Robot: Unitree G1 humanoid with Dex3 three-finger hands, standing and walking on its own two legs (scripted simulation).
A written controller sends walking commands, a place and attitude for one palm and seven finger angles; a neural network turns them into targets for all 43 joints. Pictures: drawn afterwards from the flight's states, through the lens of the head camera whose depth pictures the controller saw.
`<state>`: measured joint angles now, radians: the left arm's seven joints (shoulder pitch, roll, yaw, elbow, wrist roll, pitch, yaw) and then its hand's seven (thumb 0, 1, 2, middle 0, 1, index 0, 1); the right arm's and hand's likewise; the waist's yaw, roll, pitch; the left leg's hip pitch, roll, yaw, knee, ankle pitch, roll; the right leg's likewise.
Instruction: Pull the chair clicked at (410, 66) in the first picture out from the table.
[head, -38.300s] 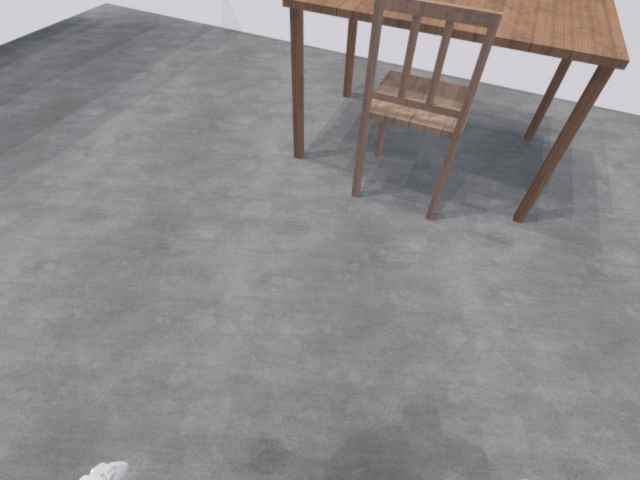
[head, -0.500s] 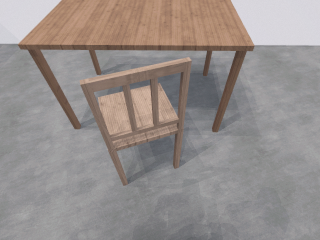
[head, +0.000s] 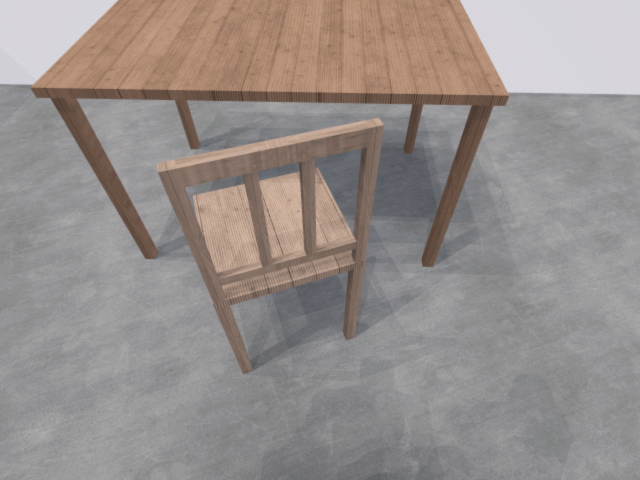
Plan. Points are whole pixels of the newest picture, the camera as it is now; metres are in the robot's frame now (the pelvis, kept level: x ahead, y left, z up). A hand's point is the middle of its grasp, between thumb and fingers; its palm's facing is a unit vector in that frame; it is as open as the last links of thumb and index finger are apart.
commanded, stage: look to check the result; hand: left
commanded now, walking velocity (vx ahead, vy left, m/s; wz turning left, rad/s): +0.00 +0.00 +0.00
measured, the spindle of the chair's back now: (259, 222) +0.59 +0.16 -0.10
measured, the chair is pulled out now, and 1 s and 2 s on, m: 0.24 0.24 0.24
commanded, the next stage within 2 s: take the last steps up to it in 0.08 s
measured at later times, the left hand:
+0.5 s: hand out of the picture +0.03 +0.18 -0.18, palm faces +0.04 -0.98 -0.20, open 7.3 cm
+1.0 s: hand (204, 456) +0.18 +0.19 -0.18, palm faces +0.06 -0.97 -0.22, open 7.3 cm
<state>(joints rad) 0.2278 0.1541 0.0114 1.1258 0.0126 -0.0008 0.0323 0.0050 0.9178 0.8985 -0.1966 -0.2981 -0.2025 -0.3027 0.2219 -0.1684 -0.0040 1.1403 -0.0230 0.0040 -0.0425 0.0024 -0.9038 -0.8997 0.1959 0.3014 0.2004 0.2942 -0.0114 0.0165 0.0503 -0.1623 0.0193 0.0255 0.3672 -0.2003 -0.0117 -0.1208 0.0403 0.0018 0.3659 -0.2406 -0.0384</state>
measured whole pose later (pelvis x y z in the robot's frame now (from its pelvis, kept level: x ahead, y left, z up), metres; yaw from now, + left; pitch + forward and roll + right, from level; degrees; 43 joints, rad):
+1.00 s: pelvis +0.11 +0.00 -0.02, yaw +3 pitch +0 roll +0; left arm 0.14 0.17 0.05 1.03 0.01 0.01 0.03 0.00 0.91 0.90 -0.20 -0.30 -0.20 -0.30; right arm 0.32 -0.15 -0.02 1.13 -0.02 0.01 -0.05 0.00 -0.90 -0.90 0.20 0.30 0.20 0.29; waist -0.04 0.01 0.07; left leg -0.09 0.01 0.01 0.52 -0.42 -0.01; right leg -0.29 -0.02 -0.07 0.60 -0.30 -0.01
